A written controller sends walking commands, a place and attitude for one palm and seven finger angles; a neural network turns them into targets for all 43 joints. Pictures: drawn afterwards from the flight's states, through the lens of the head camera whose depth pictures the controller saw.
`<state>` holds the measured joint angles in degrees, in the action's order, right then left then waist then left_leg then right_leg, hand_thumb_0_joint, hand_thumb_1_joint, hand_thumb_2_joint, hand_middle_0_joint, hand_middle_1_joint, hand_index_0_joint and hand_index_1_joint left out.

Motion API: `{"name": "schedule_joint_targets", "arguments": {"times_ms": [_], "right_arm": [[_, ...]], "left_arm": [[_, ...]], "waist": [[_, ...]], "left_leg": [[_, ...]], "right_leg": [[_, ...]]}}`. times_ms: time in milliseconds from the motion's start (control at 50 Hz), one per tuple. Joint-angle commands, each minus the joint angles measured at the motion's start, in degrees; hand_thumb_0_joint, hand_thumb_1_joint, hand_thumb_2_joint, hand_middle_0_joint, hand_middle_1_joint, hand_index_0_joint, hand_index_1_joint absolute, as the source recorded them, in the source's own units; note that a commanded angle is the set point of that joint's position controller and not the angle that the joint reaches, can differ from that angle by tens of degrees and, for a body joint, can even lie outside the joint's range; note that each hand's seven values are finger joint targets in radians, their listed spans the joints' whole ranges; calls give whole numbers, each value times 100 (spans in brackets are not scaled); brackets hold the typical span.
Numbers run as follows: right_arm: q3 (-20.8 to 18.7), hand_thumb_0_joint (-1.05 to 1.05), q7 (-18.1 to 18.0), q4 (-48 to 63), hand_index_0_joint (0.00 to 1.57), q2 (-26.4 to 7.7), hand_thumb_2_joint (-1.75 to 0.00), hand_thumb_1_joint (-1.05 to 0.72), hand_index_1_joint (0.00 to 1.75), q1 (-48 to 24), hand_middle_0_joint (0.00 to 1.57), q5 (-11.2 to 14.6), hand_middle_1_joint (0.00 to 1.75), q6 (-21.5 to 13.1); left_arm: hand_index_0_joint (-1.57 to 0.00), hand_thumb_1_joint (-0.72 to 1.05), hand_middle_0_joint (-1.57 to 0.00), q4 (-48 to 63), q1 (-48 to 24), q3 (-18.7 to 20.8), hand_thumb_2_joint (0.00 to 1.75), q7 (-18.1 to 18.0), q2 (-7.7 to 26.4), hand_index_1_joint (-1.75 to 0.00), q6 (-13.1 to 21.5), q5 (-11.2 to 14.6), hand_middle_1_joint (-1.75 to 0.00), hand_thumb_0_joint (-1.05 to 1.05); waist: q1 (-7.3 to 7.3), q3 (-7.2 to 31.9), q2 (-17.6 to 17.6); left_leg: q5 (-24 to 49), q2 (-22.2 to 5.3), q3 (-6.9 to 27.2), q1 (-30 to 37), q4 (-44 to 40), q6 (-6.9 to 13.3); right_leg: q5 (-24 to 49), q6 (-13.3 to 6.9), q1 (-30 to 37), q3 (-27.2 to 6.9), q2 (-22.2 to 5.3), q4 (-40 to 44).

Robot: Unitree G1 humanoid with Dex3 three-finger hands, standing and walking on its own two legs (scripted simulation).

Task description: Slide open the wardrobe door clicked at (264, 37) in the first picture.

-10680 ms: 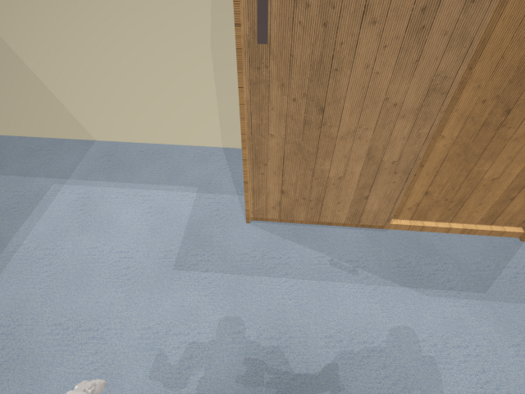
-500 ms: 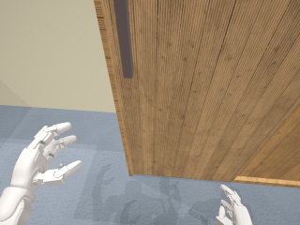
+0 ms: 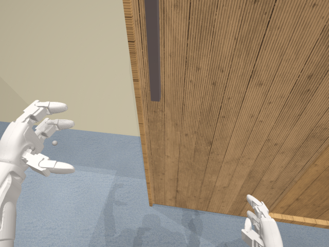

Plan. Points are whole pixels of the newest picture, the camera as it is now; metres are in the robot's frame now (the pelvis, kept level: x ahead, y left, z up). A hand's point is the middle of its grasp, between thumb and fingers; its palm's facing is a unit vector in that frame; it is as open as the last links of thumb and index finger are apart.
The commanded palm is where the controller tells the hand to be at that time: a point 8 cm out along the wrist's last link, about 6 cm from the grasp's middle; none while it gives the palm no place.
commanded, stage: raise the hand with hooked fingers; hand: left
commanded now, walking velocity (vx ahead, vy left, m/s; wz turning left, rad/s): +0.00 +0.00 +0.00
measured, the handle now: (155, 49) +0.52 +0.09 +0.26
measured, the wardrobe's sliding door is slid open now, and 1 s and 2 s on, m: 0.00 0.00 0.00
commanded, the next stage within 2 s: move the hooked fingers beside the handle in 0.88 s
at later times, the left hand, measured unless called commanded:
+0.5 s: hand (34, 97) +0.28 +0.27 +0.27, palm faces +0.06 -0.99 -0.13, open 14.0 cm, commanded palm +0.24 +0.31 +0.27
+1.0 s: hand (42, 102) +0.28 +0.27 +0.26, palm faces +0.06 -0.99 -0.12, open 14.0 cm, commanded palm +0.25 +0.30 +0.27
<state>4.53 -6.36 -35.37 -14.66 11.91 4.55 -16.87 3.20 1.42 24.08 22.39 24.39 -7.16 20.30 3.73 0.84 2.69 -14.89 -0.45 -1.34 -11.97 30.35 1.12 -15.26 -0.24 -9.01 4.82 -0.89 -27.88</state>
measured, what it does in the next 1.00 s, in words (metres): stands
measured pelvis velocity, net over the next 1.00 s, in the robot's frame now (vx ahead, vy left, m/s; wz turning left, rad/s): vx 0.00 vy -0.01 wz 0.00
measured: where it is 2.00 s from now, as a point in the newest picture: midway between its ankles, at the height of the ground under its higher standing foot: outside the picture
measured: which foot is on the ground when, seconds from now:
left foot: down 0.00-1.00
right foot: down 0.00-1.00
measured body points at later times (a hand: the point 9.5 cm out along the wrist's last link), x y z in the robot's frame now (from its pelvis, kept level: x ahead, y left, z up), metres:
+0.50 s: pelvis +0.00 -0.01 +0.00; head -0.04 -0.04 +0.45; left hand +0.27 +0.33 +0.28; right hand +0.21 -0.23 -0.06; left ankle +0.02 +0.10 -0.74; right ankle +0.00 -0.12 -0.74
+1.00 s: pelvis +0.00 -0.01 +0.00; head -0.03 -0.04 +0.45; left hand +0.27 +0.32 +0.26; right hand +0.21 -0.23 -0.06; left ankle +0.02 +0.10 -0.74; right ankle +0.00 -0.12 -0.74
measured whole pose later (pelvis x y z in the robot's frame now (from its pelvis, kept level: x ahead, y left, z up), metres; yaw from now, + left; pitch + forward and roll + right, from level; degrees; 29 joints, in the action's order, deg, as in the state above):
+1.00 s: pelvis +0.00 -0.01 +0.00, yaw +0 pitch -4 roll +0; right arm 5.9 -5.2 -35.5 -15.8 10.4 6.4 -11.1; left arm -3.1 -14.5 29.8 27.2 32.3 -22.2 19.9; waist 3.6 2.0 4.6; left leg -13.5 -0.6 -1.0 -10.1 27.2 0.4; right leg -14.9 -1.0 -7.7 5.0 -0.6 -26.3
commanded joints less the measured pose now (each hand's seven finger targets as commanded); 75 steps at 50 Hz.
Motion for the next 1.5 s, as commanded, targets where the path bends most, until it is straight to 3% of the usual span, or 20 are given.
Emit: {"name": "schedule_joint_targets", "arguments": {"times_ms": [0,40,180,260,320,360,440,560,600,760,920,960,1060,1100,1120,1180,1220,1280,1320,1480], "right_arm": [[-181,0,-23,932,20,-629,-90,-90,30,-788,20,23,30,-200],[-172,0,-14,930,20,-643,-90,-90,30,-808,20,45,30,-121],[-116,0,7,959,20,-650,-90,-90,30,-1001,20,102,30,42],[-101,0,35,941,20,-693,-90,-90,30,-1072,20,128,30,111],[-104,0,62,947,20,-722,-90,-90,30,-1171,20,146,30,149],[-97,0,59,951,20,-737,-90,-90,30,-1185,20,172,30,163],[-122,0,117,985,20,-813,-90,-90,30,-1144,20,217,30,257],[-154,0,131,1149,20,-747,-90,-90,30,-1271,20,189,30,250],[-152,0,119,1124,20,-714,-90,-90,30,-1251,20,149,30,222],[-144,0,36,1014,20,-745,-90,-90,30,-1169,20,199,30,187],[-157,0,84,1013,20,-773,-90,-90,30,-1172,20,173,30,210],[-143,0,84,1015,20,-752,-90,-90,30,-1181,20,192,30,214],[-129,0,32,931,20,-705,-90,-90,30,-1149,20,203,30,190],[-142,0,28,910,20,-700,-90,-90,30,-1134,20,197,30,194],[-129,0,20,920,20,-691,-90,-90,30,-1176,20,197,30,201],[-126,0,15,911,20,-663,-90,-90,30,-1174,20,164,30,217],[-128,0,46,876,20,-698,-90,-90,30,-1155,20,150,30,296],[-128,0,72,940,20,-635,-90,-90,30,-1224,20,168,30,346],[-142,0,88,922,20,-660,-90,-90,30,-1194,20,157,30,391],[-182,0,101,960,20,-632,-90,-90,30,-1195,20,148,30,512]], "left_arm": [[-30,-50,-30,1202,-1810,685,30,49,1571,-120,-59,109,-120,0],[-30,-50,-30,1143,-2058,768,30,95,1706,-120,-214,90,-120,0],[-30,-50,-30,897,-2896,900,30,243,2068,-120,-673,50,-120,0],[-30,-50,-30,556,-3257,1032,30,369,2338,-120,-905,70,-120,0],[-30,-50,-30,460,-3611,1115,30,451,2584,-120,-1041,53,-120,0],[-30,-50,-30,346,-3921,1057,30,468,2632,-120,-1145,6,-120,0],[-30,-50,-30,-323,-3373,824,30,622,2329,-120,-1385,34,-120,0],[-30,-50,-30,669,-3650,1185,30,473,2659,-120,-1159,71,-120,0],[-30,-50,-30,903,-3543,1424,30,366,2873,-120,-1027,96,-120,0],[-30,-50,-30,515,-3736,958,30,305,2463,-120,-1233,-61,-120,0],[-30,-50,-30,434,-3414,1225,30,466,2618,-120,-1158,95,-120,0],[-30,-50,-30,460,-3558,1128,30,444,2533,-120,-1159,67,-120,0],[-30,-50,-30,285,-4164,548,30,297,2083,-120,-1188,-34,-120,0],[-30,-50,-30,413,-4335,444,30,203,2081,-120,-1155,-97,-120,0],[-30,-50,-30,484,-4547,334,30,167,2007,-120,-1167,-158,-120,0],[-30,-50,-30,382,-4670,343,30,12,1932,-120,-1158,-199,-120,0],[-30,-50,-30,157,-4456,650,30,-67,2214,-120,-1204,-224,-120,0],[-30,-50,-30,236,-4630,376,30,-176,1869,-120,-1255,-267,-120,0],[-30,-50,-30,74,-4697,367,30,-241,1884,-120,-1302,-287,-120,0],[-30,-50,-30,238,-4737,212,30,-451,1596,-120,-1344,-336,-120,0]], "waist": [[45,707,352],[3,826,182],[3,945,345],[11,901,76],[39,952,299],[13,952,282],[22,689,-205],[60,1153,253],[126,1212,180],[-31,865,507],[12,1144,-56],[-7,1021,232],[-136,817,274],[-114,887,75],[-138,971,377],[-98,1200,282],[-23,1224,-32],[-46,1277,306],[-44,1326,-33],[-52,1479,9]], "left_leg": [[868,33,396,623,-692,11],[960,43,388,687,-715,24],[1010,90,410,862,-771,29],[954,104,405,793,-779,63],[919,125,372,785,-740,75],[864,127,408,833,-786,68],[735,118,392,578,-739,81],[866,135,341,813,-636,82],[1001,112,327,807,-597,92],[743,112,330,826,-716,75],[1036,97,341,807,-594,109],[991,106,342,838,-643,82],[656,103,403,893,-708,73],[723,86,418,928,-714,85],[725,109,403,976,-730,88],[884,114,450,1049,-745,63],[1006,97,411,892,-753,76],[1149,101,364,979,-731,47],[1160,97,361,922,-736,74],[1493,83,306,1055,-695,70]], "right_leg": [[862,-110,-87,-109,153,560],[977,-93,-45,-78,143,567],[1016,-115,-24,-87,106,649],[992,-94,-2,-129,76,728],[967,-107,32,-254,7,774],[862,-100,-69,-186,29,762],[764,-59,-201,-232,10,759],[809,-77,-80,-263,6,667],[941,-81,80,-320,-7,699],[705,-60,-266,-210,15,709],[1124,-35,-27,-261,6,647],[1048,-48,-165,-179,26,634],[650,-49,-473,-169,42,696],[669,-57,-383,-178,39,720],[681,-74,-390,-186,25,686],[841,-96,-255,-138,22,605],[974,-93,-75,-150,25,634],[1161,-108,-91,-139,5,559],[1210,-90,-23,-159,14,588],[1596,-102,51,-155,16,504]]}}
